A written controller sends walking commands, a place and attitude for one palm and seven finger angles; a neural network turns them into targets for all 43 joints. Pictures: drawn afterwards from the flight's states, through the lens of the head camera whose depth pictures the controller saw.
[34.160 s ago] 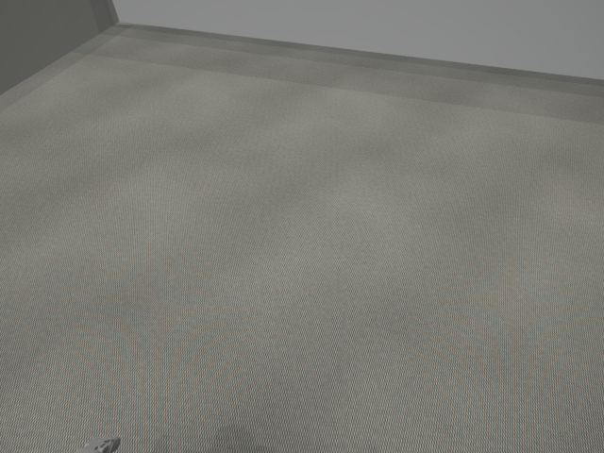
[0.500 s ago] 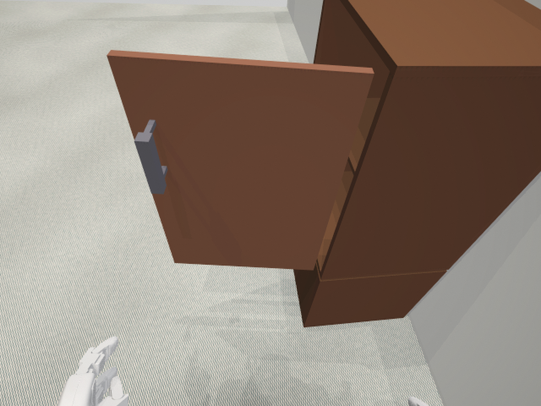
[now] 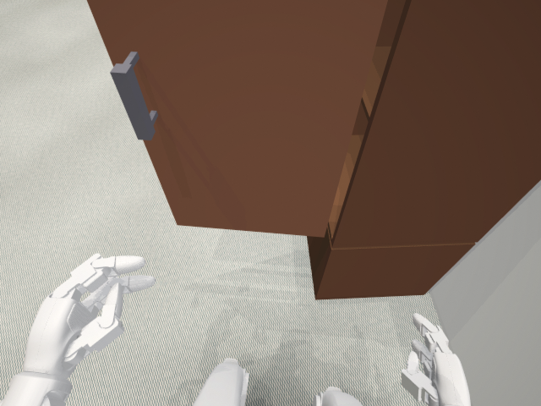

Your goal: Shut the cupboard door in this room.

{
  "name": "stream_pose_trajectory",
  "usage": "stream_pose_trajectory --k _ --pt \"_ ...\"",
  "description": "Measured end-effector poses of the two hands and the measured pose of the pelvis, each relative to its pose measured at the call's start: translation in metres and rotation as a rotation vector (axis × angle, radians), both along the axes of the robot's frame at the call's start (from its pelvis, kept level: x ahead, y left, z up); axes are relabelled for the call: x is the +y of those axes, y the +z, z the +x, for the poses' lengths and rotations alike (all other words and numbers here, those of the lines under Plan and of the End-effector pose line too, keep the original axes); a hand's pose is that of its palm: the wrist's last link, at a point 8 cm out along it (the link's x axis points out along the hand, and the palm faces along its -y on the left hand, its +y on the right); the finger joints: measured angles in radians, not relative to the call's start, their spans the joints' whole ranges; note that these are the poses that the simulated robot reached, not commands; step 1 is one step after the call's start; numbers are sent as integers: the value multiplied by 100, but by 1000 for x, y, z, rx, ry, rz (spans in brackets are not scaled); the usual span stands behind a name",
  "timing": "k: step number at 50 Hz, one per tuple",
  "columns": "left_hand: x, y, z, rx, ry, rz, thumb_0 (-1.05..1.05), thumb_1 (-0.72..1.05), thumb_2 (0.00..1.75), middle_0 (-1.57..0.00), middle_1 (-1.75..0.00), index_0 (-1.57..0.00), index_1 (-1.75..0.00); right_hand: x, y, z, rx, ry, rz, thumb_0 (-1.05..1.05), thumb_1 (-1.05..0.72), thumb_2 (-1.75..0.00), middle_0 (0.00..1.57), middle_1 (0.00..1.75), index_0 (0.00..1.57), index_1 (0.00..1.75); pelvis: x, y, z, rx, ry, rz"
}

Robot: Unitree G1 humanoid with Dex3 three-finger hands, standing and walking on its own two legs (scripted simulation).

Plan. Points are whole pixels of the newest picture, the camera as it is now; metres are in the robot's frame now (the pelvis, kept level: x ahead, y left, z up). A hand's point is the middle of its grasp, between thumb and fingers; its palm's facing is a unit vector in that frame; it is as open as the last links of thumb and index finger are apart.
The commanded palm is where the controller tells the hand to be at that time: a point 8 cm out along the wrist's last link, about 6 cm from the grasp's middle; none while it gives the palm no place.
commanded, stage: raise the hand and make a fist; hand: left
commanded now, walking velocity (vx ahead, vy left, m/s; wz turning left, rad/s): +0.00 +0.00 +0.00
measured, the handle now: (139, 97) +0.52 +0.28 +0.15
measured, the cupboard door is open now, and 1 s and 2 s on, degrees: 82 82 82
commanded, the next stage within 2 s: bring the fist close to the handle in 1.30 s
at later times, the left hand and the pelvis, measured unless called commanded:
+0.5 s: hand (102, 289) +0.22 +0.22 +0.11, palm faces +0.02 -1.00 -0.03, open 3.3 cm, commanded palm +0.20 +0.27 +0.12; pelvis +0.01 +0.03 +0.03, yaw -1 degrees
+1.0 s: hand (107, 256) +0.24 +0.21 +0.15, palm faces +0.02 -1.00 -0.05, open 3.1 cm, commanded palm +0.22 +0.26 +0.15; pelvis +0.02 +0.02 +0.06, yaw +0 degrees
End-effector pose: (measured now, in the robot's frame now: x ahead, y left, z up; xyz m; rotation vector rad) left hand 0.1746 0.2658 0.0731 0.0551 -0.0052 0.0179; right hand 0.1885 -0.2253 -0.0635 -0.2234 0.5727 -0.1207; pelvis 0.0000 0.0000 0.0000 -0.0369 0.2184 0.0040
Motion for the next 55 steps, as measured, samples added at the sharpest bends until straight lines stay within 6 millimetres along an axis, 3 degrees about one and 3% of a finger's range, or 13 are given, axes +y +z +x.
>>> stream_pose_trajectory --k 5,12,19,27,35,48,55 --pt "1 5 24 94 -20 -28 2 89 90 -69 -83 -68 -83 3 3 -18 61 -74 37 2 -90 -90 20 30 20 30 5 14 10 -3 -18 14" --pt "11 23 24 57 27 -15 2 90 90 -81 -97 -81 -97 4 14 -29 100 -88 12 2 -90 -90 20 30 20 30 18 26 18 -13 -25 17" --pt "11 26 21 36 5 -28 2 90 90 -94 -111 -94 -111 11 27 -17 73 -51 -23 2 -90 -90 20 30 20 30 28 28 16 -32 -18 5" --pt "13 47 26 -13 7 -20 2 90 90 -109 -127 -108 -127 34 47 1 -3 2 6 1 -90 -90 20 30 20 30 34 36 14 -73 -11 -4" --pt "12 60 30 -3 7 -17 2 90 90 -123 -142 -122 -142 48 56 2 -22 46 36 1 -90 -90 20 30 20 30 34 45 13 -107 -6 -2" --pt "1 82 45 -16 -1 -4 2 90 90 -130 -150 -129 -149 27 55 -16 22 15 29 1 -90 -90 20 30 20 30 25 55 15 -142 -9 12" --pt "-7 79 49 10 7 -7 2 90 90 -130 -150 -129 -150 12 55 -18 27 -5 24 1 -90 -90 20 30 20 30 18 58 18 -143 -15 23"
